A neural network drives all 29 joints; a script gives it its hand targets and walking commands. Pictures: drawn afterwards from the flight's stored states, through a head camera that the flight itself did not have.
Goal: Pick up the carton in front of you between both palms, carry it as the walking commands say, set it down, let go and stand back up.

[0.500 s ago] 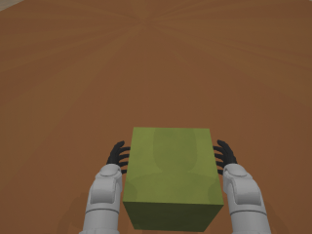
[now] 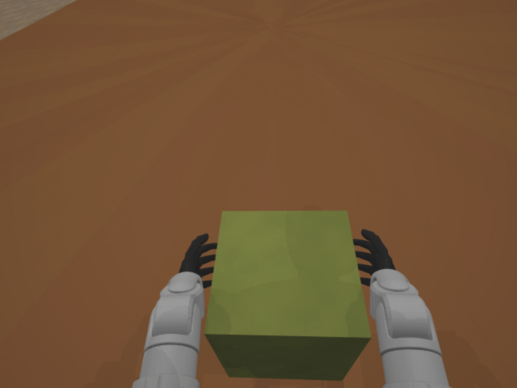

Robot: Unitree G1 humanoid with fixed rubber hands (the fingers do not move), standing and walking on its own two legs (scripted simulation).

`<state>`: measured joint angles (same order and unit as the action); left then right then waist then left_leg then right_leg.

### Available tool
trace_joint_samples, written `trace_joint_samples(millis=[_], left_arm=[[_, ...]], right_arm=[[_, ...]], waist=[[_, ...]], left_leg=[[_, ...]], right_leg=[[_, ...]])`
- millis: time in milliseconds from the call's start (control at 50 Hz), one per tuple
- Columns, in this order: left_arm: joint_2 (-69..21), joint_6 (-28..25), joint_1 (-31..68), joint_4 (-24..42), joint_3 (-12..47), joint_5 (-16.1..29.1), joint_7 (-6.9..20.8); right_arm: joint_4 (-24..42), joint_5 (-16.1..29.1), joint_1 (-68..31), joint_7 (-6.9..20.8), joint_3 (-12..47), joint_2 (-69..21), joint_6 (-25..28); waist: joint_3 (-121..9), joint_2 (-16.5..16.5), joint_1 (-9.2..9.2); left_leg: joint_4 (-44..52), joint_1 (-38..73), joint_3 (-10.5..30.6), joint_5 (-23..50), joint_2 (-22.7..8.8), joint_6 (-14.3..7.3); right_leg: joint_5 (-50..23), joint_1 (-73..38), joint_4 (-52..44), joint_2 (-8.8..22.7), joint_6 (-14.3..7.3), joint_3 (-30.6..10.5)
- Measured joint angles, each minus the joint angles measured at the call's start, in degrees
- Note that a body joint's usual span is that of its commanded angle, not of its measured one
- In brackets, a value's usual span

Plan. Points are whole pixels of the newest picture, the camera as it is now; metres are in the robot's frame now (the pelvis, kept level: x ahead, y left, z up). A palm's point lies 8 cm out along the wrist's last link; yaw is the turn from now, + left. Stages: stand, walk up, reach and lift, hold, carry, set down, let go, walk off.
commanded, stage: hold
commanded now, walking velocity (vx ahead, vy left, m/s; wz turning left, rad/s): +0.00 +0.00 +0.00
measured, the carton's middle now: (284, 299) +0.29 +0.00 -0.05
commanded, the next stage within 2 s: set down in 0.04 s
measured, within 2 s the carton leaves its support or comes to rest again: neither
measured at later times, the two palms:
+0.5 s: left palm (211, 283) +0.33 +0.14 -0.06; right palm (369, 282) +0.33 -0.16 -0.07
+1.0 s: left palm (231, 301) +0.38 +0.13 -0.24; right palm (357, 308) +0.36 -0.16 -0.24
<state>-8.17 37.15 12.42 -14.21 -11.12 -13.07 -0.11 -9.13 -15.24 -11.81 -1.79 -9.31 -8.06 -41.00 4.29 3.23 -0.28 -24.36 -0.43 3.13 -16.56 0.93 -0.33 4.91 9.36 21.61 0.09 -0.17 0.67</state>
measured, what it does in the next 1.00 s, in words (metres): lowers itself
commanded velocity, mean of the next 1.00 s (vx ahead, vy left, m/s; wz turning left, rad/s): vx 0.00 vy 0.00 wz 0.00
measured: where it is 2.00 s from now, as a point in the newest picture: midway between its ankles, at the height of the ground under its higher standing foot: outside the picture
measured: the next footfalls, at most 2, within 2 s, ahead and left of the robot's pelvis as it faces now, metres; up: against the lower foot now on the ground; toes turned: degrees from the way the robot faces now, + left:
none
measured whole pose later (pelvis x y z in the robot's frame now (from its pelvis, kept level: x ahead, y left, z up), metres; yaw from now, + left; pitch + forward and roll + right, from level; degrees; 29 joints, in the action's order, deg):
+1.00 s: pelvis -0.04 +0.01 -0.16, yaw +3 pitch +38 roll +3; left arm -3.7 8.3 41.3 -41.3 -20.7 -8.9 -3.8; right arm -33.7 -12.1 -38.2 -3.0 -23.6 -4.7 -10.2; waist -11.2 3.0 -2.8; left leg -79.0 -84.8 2.9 -32.3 7.7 0.3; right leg 18.3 93.2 73.5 -2.7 2.7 -6.6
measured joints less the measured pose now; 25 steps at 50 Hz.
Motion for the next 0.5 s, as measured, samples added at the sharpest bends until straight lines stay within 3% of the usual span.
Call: trace_joint_samples(millis=[140, 240, 400, 500], left_arm=[[-0.5, -0.6, 2.3, -2.8, -1.8, -1.4, 0.6], [-1.9, -3.6, 7.7, -9.6, -7.7, -5.3, 2.0], [-1.8, -12.9, 15.5, -19.6, -16.5, -12.0, 4.3], [-0.6, -20.7, 17.4, -21.6, -16.1, -10.6, 3.4]], right_arm=[[-2.4, -0.7, -2.2, 0.3, -1.8, -0.4, 0.4], [-8.9, -2.7, -7.6, 1.1, -7.5, -1.8, 2.9], [-18.0, -7.8, -15.1, 1.7, -16.5, -4.6, 12.6], [-19.9, -7.2, -16.0, 1.2, -16.5, -4.1, 21.5]], waist=[[-0.4, 0.1, -0.04], [-0.4, 0.3, -0.18], [-0.4, 0.6, -0.85], [-0.3, -0.1, -0.62]], left_leg=[[-0.6, -0.6, 1.5, -0.2, -0.3, 0.4], [-3.5, -3.1, 2.8, -1.6, -0.3, -0.1], [-12.4, -15.6, 4.5, -4.6, 0.3, 0.2], [-18.8, -29.3, 4.0, -5.5, 1.2, 1.6]], right_leg=[[0.6, 0.3, 0.7, -1.0, -0.7, -0.1], [1.8, 2.3, 3.0, -1.9, -1.2, -0.6], [3.9, 13.9, 10.2, -3.0, -1.5, -1.0], [4.4, 27.6, 16.1, -2.9, -1.2, -1.9]])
